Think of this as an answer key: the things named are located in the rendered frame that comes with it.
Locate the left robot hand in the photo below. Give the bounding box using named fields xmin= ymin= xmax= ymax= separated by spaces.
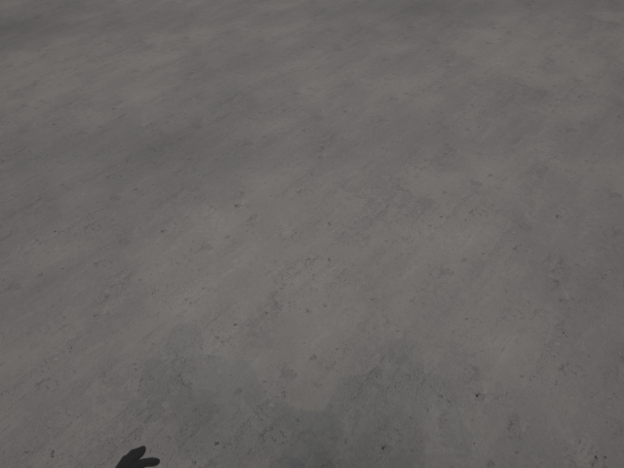
xmin=115 ymin=446 xmax=160 ymax=468

